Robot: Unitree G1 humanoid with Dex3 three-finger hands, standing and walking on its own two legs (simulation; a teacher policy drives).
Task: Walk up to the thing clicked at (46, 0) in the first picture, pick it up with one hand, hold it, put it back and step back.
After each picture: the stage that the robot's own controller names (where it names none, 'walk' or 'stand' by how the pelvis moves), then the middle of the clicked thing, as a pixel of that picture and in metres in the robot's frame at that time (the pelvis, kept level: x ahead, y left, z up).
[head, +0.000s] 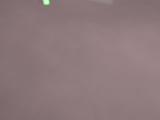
stand; out of the picture +2.32 +0.51 -0.72
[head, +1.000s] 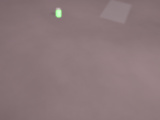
walk; (58, 12) +2.19 +0.26 -0.70
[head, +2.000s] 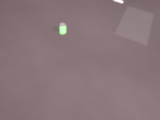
walk; (62, 28) +1.49 +0.13 -0.71
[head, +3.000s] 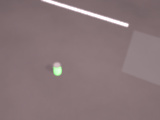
walk; (57, 68) +0.93 +0.18 -0.71
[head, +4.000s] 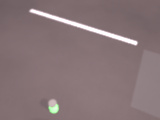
walk; (53, 106) +0.56 +0.20 -0.71
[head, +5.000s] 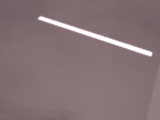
stand; out of the picture +0.40 +0.21 -0.71
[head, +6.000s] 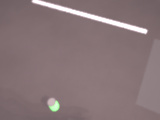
stand; (53, 104) +0.47 +0.30 -0.71
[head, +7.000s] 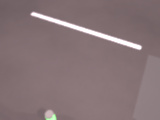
stand; (50, 116) +0.47 +0.25 -0.72
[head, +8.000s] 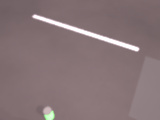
stand; (48, 113) +0.52 +0.28 -0.73
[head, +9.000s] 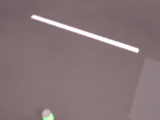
stand; (47, 116) +0.50 +0.28 -0.73
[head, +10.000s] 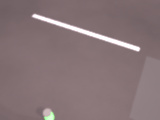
stand; (48, 115) +0.50 +0.28 -0.73
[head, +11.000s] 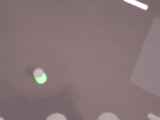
go down; (39, 75) +0.54 +0.27 -0.57
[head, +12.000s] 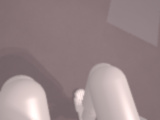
go down; out of the picture +0.56 +0.34 -0.28
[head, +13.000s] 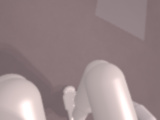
close in; out of the picture +0.55 +0.36 -0.26
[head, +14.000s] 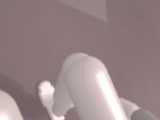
close in; out of the picture +0.53 +0.39 -0.25
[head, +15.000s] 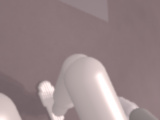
close; out of the picture +0.52 +0.37 -0.25
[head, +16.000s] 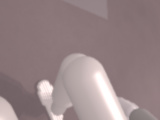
close; out of the picture +0.46 +0.32 -0.29
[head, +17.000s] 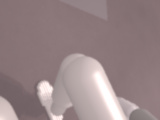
close; out of the picture +0.46 +0.32 -0.29
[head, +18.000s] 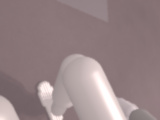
close; out of the picture +0.45 +0.32 -0.30
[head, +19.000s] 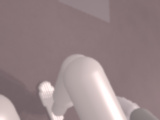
close; out of the picture +0.45 +0.33 -0.30
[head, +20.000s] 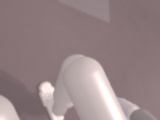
close; out of the picture +0.44 +0.34 -0.30
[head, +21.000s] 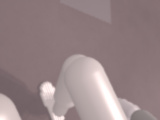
close; out of the picture +0.43 +0.34 -0.30
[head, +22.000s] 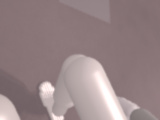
close; out of the picture +0.42 +0.35 -0.30
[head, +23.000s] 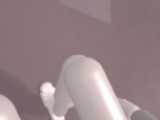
close; out of the picture +0.41 +0.36 -0.30
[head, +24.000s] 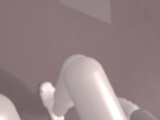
close; out of the picture +0.40 +0.37 -0.30
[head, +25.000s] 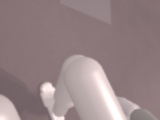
close; out of the picture +0.39 +0.38 -0.30
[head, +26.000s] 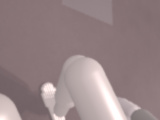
close; out of the picture +0.38 +0.38 -0.31
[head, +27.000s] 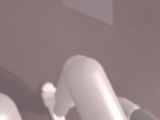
close; out of the picture +0.37 +0.39 -0.31
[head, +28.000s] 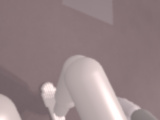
close; out of the picture +0.36 +0.41 -0.31
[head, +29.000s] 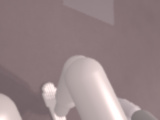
close; out of the picture +0.35 +0.42 -0.31
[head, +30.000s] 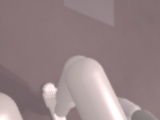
close; out of the picture +0.33 +0.42 -0.31
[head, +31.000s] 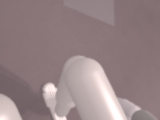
close; out of the picture +0.33 +0.43 -0.31
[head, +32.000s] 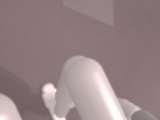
close; out of the picture +0.32 +0.44 -0.31
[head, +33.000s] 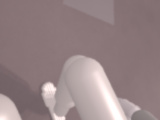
close; out of the picture +0.31 +0.44 -0.31
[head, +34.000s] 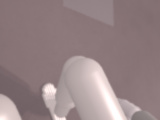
close; out of the picture +0.31 +0.45 -0.31
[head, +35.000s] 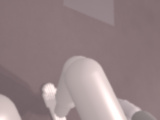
close; out of the picture +0.30 +0.46 -0.31
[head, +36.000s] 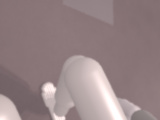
close; out of the picture +0.29 +0.46 -0.31
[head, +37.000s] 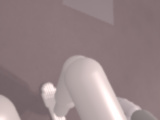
close; out of the picture +0.28 +0.47 -0.31
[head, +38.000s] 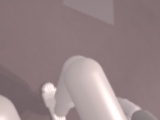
close; out of the picture +0.27 +0.48 -0.31
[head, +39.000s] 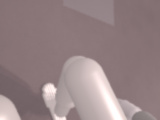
close; out of the picture +0.26 +0.49 -0.31
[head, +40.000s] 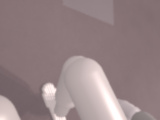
close; out of the picture +0.26 +0.49 -0.31
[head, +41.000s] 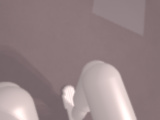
stand; out of the picture +0.27 +0.49 -0.31
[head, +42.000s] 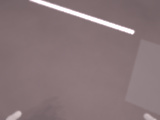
stand; out of the picture +0.28 +0.44 -0.66
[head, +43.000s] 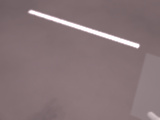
stand; out of the picture +0.27 +0.44 -0.68
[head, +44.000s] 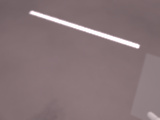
stand; out of the picture +0.28 +0.44 -0.68
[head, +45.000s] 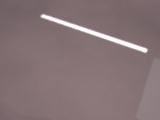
stand; out of the picture +0.29 +0.43 -0.74
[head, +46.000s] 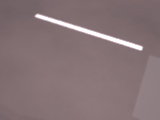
stand; out of the picture +0.27 +0.45 -0.75
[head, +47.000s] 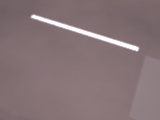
walk; out of the picture +0.25 +0.46 -0.75
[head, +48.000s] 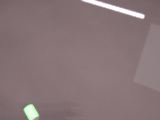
walk; (31, 113) +0.36 +0.41 -0.73
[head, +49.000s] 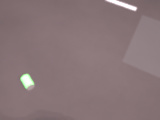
walk; (27, 82) +0.63 +0.43 -0.72
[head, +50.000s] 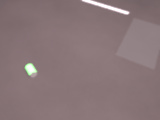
stand; (31, 70) +0.88 +0.48 -0.73
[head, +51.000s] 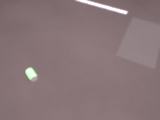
stand; (31, 74) +0.85 +0.47 -0.74
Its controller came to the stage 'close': yes
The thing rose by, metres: 0.01
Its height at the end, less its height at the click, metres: -0.02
